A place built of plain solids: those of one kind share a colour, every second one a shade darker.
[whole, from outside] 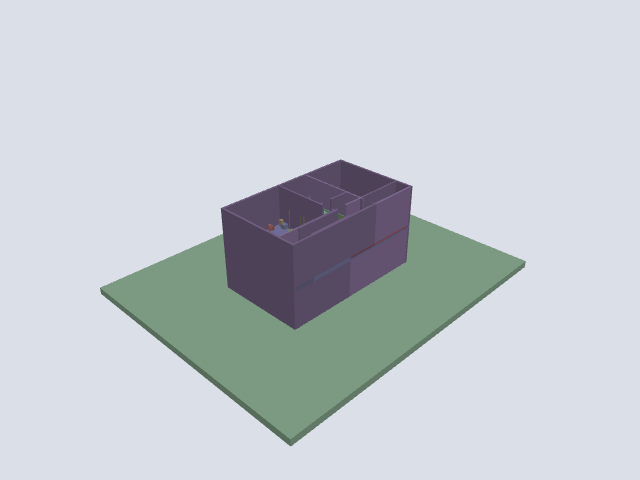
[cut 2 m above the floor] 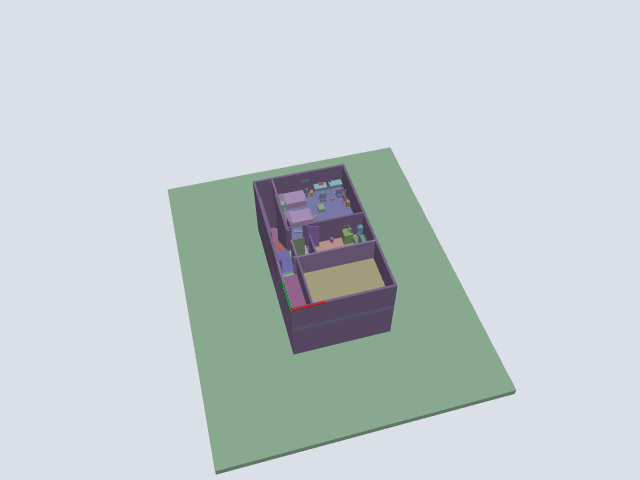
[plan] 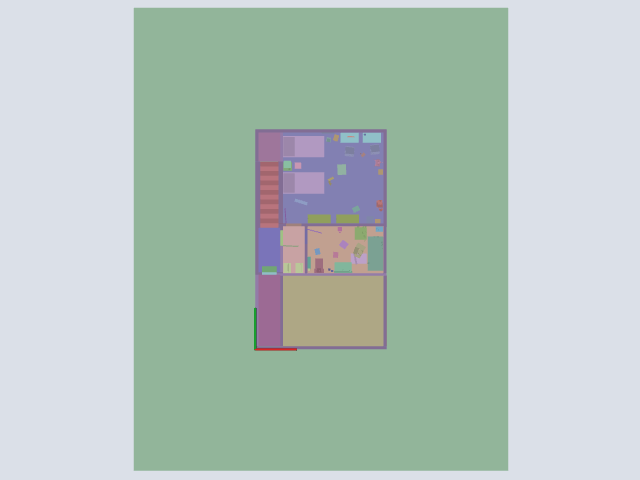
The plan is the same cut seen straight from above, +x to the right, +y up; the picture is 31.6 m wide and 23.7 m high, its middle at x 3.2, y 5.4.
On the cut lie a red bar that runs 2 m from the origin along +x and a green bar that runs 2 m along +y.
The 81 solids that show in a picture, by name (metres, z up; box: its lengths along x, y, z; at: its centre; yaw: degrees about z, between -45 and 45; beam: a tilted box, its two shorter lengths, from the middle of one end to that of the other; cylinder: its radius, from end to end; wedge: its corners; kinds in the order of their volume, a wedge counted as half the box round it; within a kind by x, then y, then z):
{
 "under_1": {"box": [18.49, 22.87, 0.5], "at": [3.25, 5.44, -0.33]},
 "wall_1": {"box": [0.16, 3.52, 2.86], "at": [0.08, 1.92, 4.38]},
 "wall_2": {"box": [0.16, 5.84, 2.95], "at": [0.08, 3.08, 1.18]},
 "wall_3": {"box": [0.16, 2.19, 2.86], "at": [0.08, 4.91, 4.38]},
 "wall_4": {"box": [0.16, 1.44, 6.12], "at": [0.08, 9.99, 2.76]},
 "wall_5": {"box": [0.25, 3.27, 6.12], "at": [0.12, 7.64, 2.76]},
 "wall_6": {"box": [0.34, 0.13, 2.86], "at": [0.17, 3.75, 4.38]},
 "wall_7": {"box": [0.22, 3.06, 6.12], "at": [1.26, 7.74, 2.76]},
 "wall_8": {"box": [0.13, 3.47, 6.12], "at": [1.3, 1.9, 2.76]},
 "wall_9": {"box": [0.13, 1.31, 2.86], "at": [1.3, 4.46, 4.38]},
 "wall_10": {"box": [0.13, 0.12, 2.86], "at": [1.3, 5.94, 4.38]},
 "wall_11": {"box": [0.13, 1.44, 2.86], "at": [1.3, 9.99, 4.38]},
 "wall_12": {"box": [0.13, 0.12, 2.95], "at": [1.3, 10.65, 1.18]},
 "wall_13": {"box": [0.37, 0.13, 6.12], "at": [1.34, 6.14, 2.76]},
 "wall_14": {"box": [0.13, 1.44, 6.12], "at": [2.52, 4.48, 2.76]},
 "wall_15": {"box": [0.13, 0.15, 6.12], "at": [2.52, 6.01, 2.76]},
 "wall_16": {"box": [6.49, 0.16, 6.12], "at": [3.25, 0.08, 2.76]},
 "wall_17": {"box": [6.49, 0.16, 6.12], "at": [3.25, 10.79, 2.76]},
 "wall_18": {"box": [5.42, 0.08, 2.86], "at": [3.78, 3.72, 4.38]},
 "wall_19": {"box": [5.25, 0.05, 2.86], "at": [3.87, 3.65, 4.38]},
 "wall_20": {"box": [4.2, 0.13, 6.12], "at": [4.39, 6.14, 2.76]},
 "wall_21": {"box": [0.16, 3.47, 6.12], "at": [6.41, 1.9, 2.76]},
 "wall_22": {"box": [0.16, 2.32, 6.12], "at": [6.41, 4.92, 2.76]},
 "wall_23": {"box": [0.16, 4.5, 6.12], "at": [6.41, 8.46, 2.76]},
 "stair_1": {"box": [0.91, 0.23, 3.05], "at": [0.7, 6.12, 1.23]},
 "stair_2": {"box": [0.91, 0.47, 2.86], "at": [0.7, 6.23, 1.13]},
 "stair_3": {"box": [0.91, 0.7, 2.66], "at": [0.7, 6.35, 1.03]},
 "stair_4": {"box": [0.91, 0.93, 2.46], "at": [0.7, 6.47, 0.93]},
 "stair_5": {"box": [0.91, 1.17, 2.27], "at": [0.7, 6.58, 0.83]},
 "stair_6": {"box": [0.91, 1.4, 2.07], "at": [0.7, 6.7, 0.74]},
 "stair_7": {"box": [0.91, 1.64, 1.87], "at": [0.7, 6.82, 0.64]},
 "stair_8": {"box": [0.91, 1.87, 1.68], "at": [0.7, 6.93, 0.54]},
 "stair_9": {"box": [0.91, 2.1, 1.48], "at": [0.7, 7.05, 0.44]},
 "stair_10": {"box": [0.91, 2.34, 1.28], "at": [0.7, 7.17, 0.34]},
 "stair_11": {"box": [0.91, 2.57, 1.09], "at": [0.7, 7.28, 0.24]},
 "stair_12": {"box": [0.91, 2.8, 0.89], "at": [0.7, 7.4, 0.15]},
 "stair_13": {"box": [0.91, 3.04, 0.69], "at": [0.7, 7.52, 0.05]},
 "stair_14": {"box": [0.91, 3.27, 0.5], "at": [0.7, 7.64, -0.05]},
 "upper_floor_room_back_1": {"box": [4.96, 3.47, 0.45], "at": [3.85, 1.9, 3.02]},
 "upper_floor_room_front_1": {"box": [4.96, 4.5, 0.16], "at": [3.85, 8.46, 2.87]},
 "child_bed_1": {"box": [0.55, 0.96, 0.2], "at": [1.68, 8.21, 3.53]},
 "child_bed_2": {"box": [0.55, 0.96, 0.2], "at": [1.68, 10.01, 3.53]},
 "child_bed_3": {"box": [2.06, 1.06, 0.4], "at": [2.38, 8.21, 3.33]},
 "child_bed_4": {"box": [2.06, 1.06, 0.4], "at": [2.38, 10.01, 3.33]},
 "upper_floor_upper_landing_1": {"box": [1.08, 3.52, 0.45], "at": [0.7, 1.92, 3.02]},
 "upper_floor_bathroom_1": {"box": [3.75, 2.32, 0.16], "at": [4.46, 4.92, 2.87]},
 "wall_band_1": {"box": [0.16, 5.84, 0.31], "at": [0.08, 3.08, 2.8]},
 "wall_band_2": {"box": [0.16, 1.44, 0.31], "at": [0.08, 9.99, 2.8]},
 "wall_band_3": {"box": [0.25, 3.27, 0.31], "at": [0.12, 7.64, 2.8]},
 "wall_band_4": {"box": [6.49, 0.16, 0.31], "at": [3.25, 0.08, 2.8]},
 "floor_lobby_1": {"box": [1.08, 1.44, 0.5], "at": [0.7, 9.99, -0.25]},
 "bathtub_1": {"box": [0.76, 1.7, 0.41], "at": [5.94, 4.73, 3.16]},
 "upper_floor_passage_1": {"box": [1.08, 2.32, 0.16], "at": [1.91, 4.92, 2.87]},
 "upper_floor_landing_1": {"box": [1.08, 2.19, 0.16], "at": [0.7, 4.91, 2.87]},
 "basin_vanity_1": {"box": [0.86, 0.53, 0.82], "at": [4.34, 4.04, 3.36]},
 "washer_1": {"box": [0.6, 0.62, 0.87], "at": [5.21, 5.72, 3.39]},
 "wall_foot_1": {"box": [0.16, 3.52, 0.17], "at": [0.08, 1.92, 2.88]},
 "wall_foot_2": {"box": [0.16, 2.19, 0.17], "at": [0.08, 4.91, 2.88]},
 "clothes_rail_1": {"box": [1.13, 0.44, 0.12], "at": [3.16, 6.44, 3.01]},
 "clothes_rail_2": {"box": [1.13, 0.44, 0.12], "at": [4.56, 6.45, 3.01]},
 "small_desk_1": {"box": [0.9, 0.5, 0.13], "at": [4.66, 10.45, 3.63]},
 "small_desk_2": {"box": [0.9, 0.5, 0.13], "at": [5.76, 10.45, 3.63]},
 "recycling_tote_1": {"box": [0.37, 0.5, 0.29], "at": [1.58, 4.02, 3.1]},
 "recycling_tote_2": {"box": [0.37, 0.5, 0.29], "at": [2.18, 4.02, 3.1]},
 "wire_rack_1": {"box": [0.36, 0.27, 0.92], "at": [6.13, 5.93, 3.41]},
 "leaf_passage_door_1": {"box": [0.77, 0.05, 2.02], "at": [1.75, 5.1, 3.96], "yaw": -2.0},
 "leaf_bathroom_door_1": {"box": [0.73, 0.05, 2.02], "at": [2.93, 5.84, 3.96], "yaw": -15.0},
 "trunk_1": {"box": [0.43, 0.52, 0.31], "at": [4.28, 8.88, 3.11], "yaw": 2.5},
 "upper_floor_gap_split_step_1": {"box": [0.73, 0.13, 0.45], "at": [0.7, 3.75, 3.02]},
 "split_step_tread_1": {"box": [0.73, 0.29, 0.2], "at": [0.7, 3.95, 3.0]},
 "crate_1": {"box": [0.35, 0.35, 0.33], "at": [5.67, 6.4, 3.11]},
 "table_lamp_1": {"box": [0.37, 0.36, 0.26], "at": [1.59, 9.14, 3.97]},
 "bath_mat_1": {"box": [0.79, 0.51, 0.08], "at": [5.12, 4.48, 2.92]},
 "medicine_cabinet_1": {"box": [0.16, 0.58, 0.21], "at": [2.66, 4.28, 4.15]},
 "wc_1": {"box": [0.38, 0.54, 0.09], "at": [3.15, 4.22, 3.35]},
 "folding_chair_1": {"box": [0.45, 0.39, 0.06], "at": [4.66, 9.76, 3.38], "yaw": -5.7},
 "folding_chair_2": {"box": [0.45, 0.39, 0.06], "at": [5.91, 9.86, 3.38], "yaw": 5.2},
 "upper_floor_gap_passage_door_1": {"box": [0.13, 0.77, 0.16], "at": [1.3, 5.5, 2.87]},
 "yoga_roll_1": {"box": [0.65, 0.16, 0.12], "at": [2.27, 7.28, 3.01], "yaw": -17.4},
 "rag_1": {"box": [0.37, 0.34, 0.08], "at": [4.38, 5.17, 2.93], "yaw": -36.1},
 "jeans_floor_1": {"box": [0.45, 0.27, 0.08], "at": [5.21, 5.05, 2.94], "yaw": -28.8}
}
